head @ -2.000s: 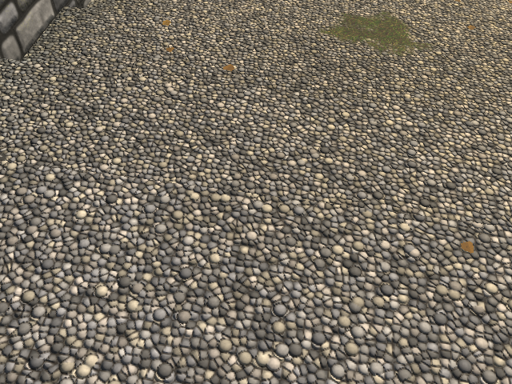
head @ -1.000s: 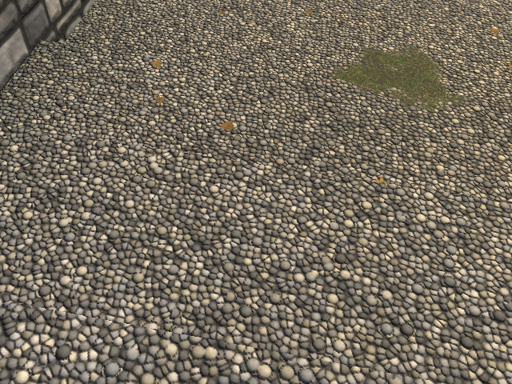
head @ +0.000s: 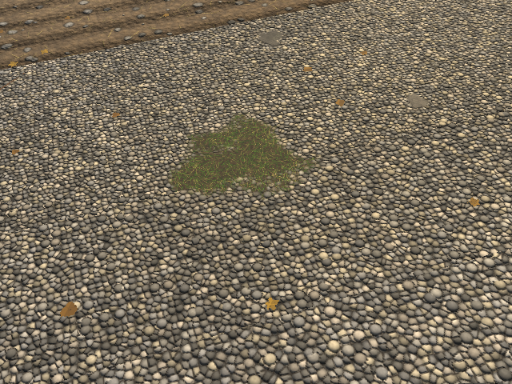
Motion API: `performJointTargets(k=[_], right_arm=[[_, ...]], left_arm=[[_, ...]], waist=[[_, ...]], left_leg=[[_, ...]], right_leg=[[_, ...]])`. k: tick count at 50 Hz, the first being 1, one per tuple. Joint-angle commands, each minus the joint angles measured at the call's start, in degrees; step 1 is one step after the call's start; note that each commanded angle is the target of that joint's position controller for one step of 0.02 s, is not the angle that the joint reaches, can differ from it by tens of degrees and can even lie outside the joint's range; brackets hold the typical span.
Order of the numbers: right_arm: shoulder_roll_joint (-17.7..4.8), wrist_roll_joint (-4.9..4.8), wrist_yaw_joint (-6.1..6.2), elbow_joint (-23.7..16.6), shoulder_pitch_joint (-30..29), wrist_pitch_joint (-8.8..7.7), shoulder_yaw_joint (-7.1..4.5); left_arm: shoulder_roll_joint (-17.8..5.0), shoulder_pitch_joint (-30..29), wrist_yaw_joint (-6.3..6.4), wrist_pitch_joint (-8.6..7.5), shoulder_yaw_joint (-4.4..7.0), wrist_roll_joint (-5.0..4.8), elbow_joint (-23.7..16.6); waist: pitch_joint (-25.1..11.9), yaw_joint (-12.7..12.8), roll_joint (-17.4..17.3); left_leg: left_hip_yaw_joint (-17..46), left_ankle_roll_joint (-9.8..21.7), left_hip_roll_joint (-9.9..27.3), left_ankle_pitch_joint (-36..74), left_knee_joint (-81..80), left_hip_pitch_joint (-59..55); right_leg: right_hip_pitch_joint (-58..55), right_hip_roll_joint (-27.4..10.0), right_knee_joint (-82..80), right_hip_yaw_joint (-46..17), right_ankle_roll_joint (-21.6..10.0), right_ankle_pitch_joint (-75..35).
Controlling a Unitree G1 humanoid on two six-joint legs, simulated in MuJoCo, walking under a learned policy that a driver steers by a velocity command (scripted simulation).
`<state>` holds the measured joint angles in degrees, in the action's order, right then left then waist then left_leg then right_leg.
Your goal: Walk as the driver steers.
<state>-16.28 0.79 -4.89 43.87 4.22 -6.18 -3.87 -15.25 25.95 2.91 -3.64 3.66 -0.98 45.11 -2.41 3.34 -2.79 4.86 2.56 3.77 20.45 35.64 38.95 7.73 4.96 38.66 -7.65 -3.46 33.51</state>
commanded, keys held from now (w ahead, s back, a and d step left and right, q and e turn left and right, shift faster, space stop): w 0.14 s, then q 0.74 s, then no key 0.12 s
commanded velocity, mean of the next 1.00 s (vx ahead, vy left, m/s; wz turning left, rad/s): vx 0.19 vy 0.00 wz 0.32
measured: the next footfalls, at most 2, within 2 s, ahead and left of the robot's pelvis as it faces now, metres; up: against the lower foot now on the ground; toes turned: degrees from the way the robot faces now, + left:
left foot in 0.14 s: +0.27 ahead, +0.18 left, -0.15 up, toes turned +0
right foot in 0.56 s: +0.45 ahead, +0.01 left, -0.15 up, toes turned +16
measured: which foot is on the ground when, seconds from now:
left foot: up 0.00-0.12, down 0.14-0.56, up 0.58-0.92, down 0.94-1.00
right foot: down 0.00-0.14, up 0.16-0.54, down 0.56-0.94, up 0.96-1.00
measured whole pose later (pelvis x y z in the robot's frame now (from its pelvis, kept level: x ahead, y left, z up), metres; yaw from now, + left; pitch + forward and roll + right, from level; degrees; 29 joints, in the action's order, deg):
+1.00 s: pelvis +0.30 +0.12 -0.12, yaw +25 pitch +1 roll -1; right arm -16.2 1.5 -0.1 39.1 13.2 4.0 -3.8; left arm -17.2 8.1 1.1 1.6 5.3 -0.1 42.5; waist 1.5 0.3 1.9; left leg 0.9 2.7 -0.9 -18.5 35.2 18.9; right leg 26.9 -3.7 45.6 1.8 2.4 25.2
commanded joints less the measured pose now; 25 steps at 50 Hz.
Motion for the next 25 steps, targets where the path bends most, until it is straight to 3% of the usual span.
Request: performJointTargets(k=[1,3,5,6,7,8,9,10,11,12,13,14,15,17,18,19,20,22,25], right_arm=[[-1.8,-0.23,-1.30,-6.8,-10.9,-1.44,0.68],[-2.1,-0.46,-0.85,-6.0,-8.9,-0.99,0.68],[-4.3,-0.64,0.22,-3.7,-2.2,-1.14,-0.39],[-6.3,-0.35,0.84,-0.6,7.4,-1.21,-1.57],[-8.1,-0.25,1.00,3.4,20.2,-0.96,-2.33],[-8.9,0.71,0.50,6.5,27.9,-1.07,-1.58],[-12.1,0.19,0.51,8.3,30.0,-0.38,-2.04],[-13.3,-1.72,0.99,8.1,29.4,1.02,-2.88],[-13.0,-1.67,1.98,6.4,23.3,2.20,-3.01],[-8.0,-1.04,2.74,3.0,15.5,2.54,-1.26],[-7.5,-0.09,3.56,1.7,10.8,1.97,-0.39],[-7.1,-0.02,3.66,1.5,9.6,1.15,0.02],[-6.4,-0.30,3.98,2.1,8.5,0.80,0.23],[-7.4,-0.06,4.94,2.0,9.1,1.13,-0.42],[-7.7,-0.39,5.58,2.4,10.1,1.83,-0.63],[-7.9,-0.89,5.92,2.3,10.8,2.62,-0.95],[-8.2,-1.60,6.23,2.3,11.4,3.30,-1.26],[-7.6,-2.96,6.52,2.5,13.5,4.51,-1.71],[-6.8,-2.77,7.25,1.7,14.3,6.07,-2.15]], left_arm=[[-7.2,3.7,1.01,1.02,1.66,-0.83,-1.4],[-6.7,3.1,1.21,1.32,1.46,-1.22,-0.9],[-6.3,2.6,0.93,1.25,1.40,-1.27,-0.5],[-7.4,1.7,0.31,1.21,1.54,-0.92,-0.1],[-7.0,-0.1,-0.76,0.64,1.27,-0.88,0.2],[0.5,6.6,-2.09,-0.74,0.14,-0.45,2.1],[-0.5,14.9,-2.06,-2.03,-0.92,-1.73,1.2],[-3.5,11.9,-2.23,-2.62,-1.18,-2.56,-1.6],[-4.4,4.8,-2.00,-2.68,-1.56,-2.96,-4.1],[-6.5,-2.8,-0.91,-1.83,-1.06,-1.94,-4.7],[-6.6,-6.1,-0.12,-1.08,-0.85,-0.96,-5.5],[-7.9,-7.0,0.44,-0.17,-0.13,0.38,-5.9],[-6.8,-8.5,0.69,0.53,0.09,1.36,-6.5],[-2.9,-11.2,0.91,-0.29,-0.55,2.36,-7.9],[-1.2,-11.6,0.69,-0.67,-0.82,1.98,-7.8],[-0.8,-11.7,0.25,-0.60,-0.79,1.32,-7.5],[-1.0,-12.4,-0.06,-0.39,-0.71,0.90,-7.3],[-2.1,-16.5,-0.47,0.25,-0.33,1.27,-8.2],[-3.0,-20.0,-1.58,0.53,0.42,1.79,-10.0]], waist=[[7.0,3.3,7.2],[6.4,2.7,7.6],[5.2,0.1,7.0],[0.9,-4.8,5.7],[-4.6,-10.9,4.1],[-11.7,-9.8,-9.0],[-19.1,-6.9,-20.6],[-24.8,-8.1,-16.5],[-22.4,-7.1,-8.1],[-15.0,-6.5,2.6],[-9.3,-4.5,3.5],[-4.8,-2.4,3.8],[1.2,-0.9,1.0],[0.3,-1.4,-2.8],[-2.8,-1.6,-5.1],[-5.3,-1.5,-6.4],[-6.7,-1.8,-5.7],[-5.7,-3.6,-3.1],[-3.0,-3.7,-2.6]], left_leg=[[-0.9,0.0,-0.2,1.4,-5.6,4.5],[-0.9,-0.6,0.0,2.9,-9.7,-3.1],[-1.2,-0.2,1.8,1.8,-15.3,-9.5],[-3.7,0.3,0.4,1.0,-16.8,-20.5],[-3.9,1.9,2.4,4.5,-15.2,-38.3],[3.2,6.5,10.4,28.6,2.9,-62.7],[15.9,12.2,16.4,46.2,8.1,-72.7],[26.6,18.2,20.9,26.3,1.2,-74.9],[31.4,19.7,21.4,4.6,-6.1,-69.3],[29.7,18.2,18.7,-6.1,-11.3,-55.4],[30.7,18.2,20.0,0.5,-12.3,-41.2],[27.4,16.3,17.1,4.3,-13.3,-31.4],[17.8,13.4,11.1,9.0,-14.9,-21.0],[8.1,10.9,3.4,14.9,-16.7,-16.4],[6.0,10.2,1.9,17.9,-15.7,-17.4],[5.5,10.1,2.1,19.1,-14.9,-20.3],[6.3,9.9,3.1,17.9,-14.2,-23.0],[9.4,8.5,4.0,12.5,-13.0,-25.8],[15.5,7.5,4.1,-0.9,-11.2,-27.3]], right_leg=[[1.0,-12.1,-1.3,-10.8,-7.9,-20.6],[2.1,-11.0,2.9,-9.2,-5.6,-22.6],[-1.4,-10.2,11.8,-8.5,-4.2,-31.4],[-0.6,-8.6,22.6,-6.6,-3.1,-38.8],[7.9,-5.8,39.1,-3.5,-0.7,-35.4],[30.8,3.1,66.0,-3.2,3.0,13.7],[42.0,2.5,77.7,-6.9,5.9,16.7],[48.8,0.6,78.1,-6.3,7.3,13.0],[52.2,-4.7,72.6,-1.0,6.6,6.3],[49.8,-7.8,64.7,2.3,6.4,-1.4],[44.9,-9.2,61.6,1.0,5.9,-7.6],[40.7,-10.2,52.6,0.5,4.9,-10.9],[35.3,-10.6,39.9,0.8,5.4,-13.0],[25.0,-7.6,16.8,4.2,6.4,-20.5],[19.4,-5.6,9.8,4.5,7.2,-24.8],[17.2,-4.0,5.9,4.7,7.8,-27.9],[16.7,-3.4,2.8,4.1,8.0,-29.8],[17.3,-3.1,-1.3,3.0,7.5,-31.9],[17.1,-3.3,-6.1,0.9,5.5,-30.9]])
Velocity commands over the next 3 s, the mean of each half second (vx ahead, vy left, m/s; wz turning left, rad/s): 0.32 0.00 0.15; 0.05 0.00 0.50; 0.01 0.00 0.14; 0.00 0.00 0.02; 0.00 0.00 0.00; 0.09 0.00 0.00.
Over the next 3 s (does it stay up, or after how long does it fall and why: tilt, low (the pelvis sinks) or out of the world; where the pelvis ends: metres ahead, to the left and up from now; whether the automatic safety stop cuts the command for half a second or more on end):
stays up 0.35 0.11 -0.12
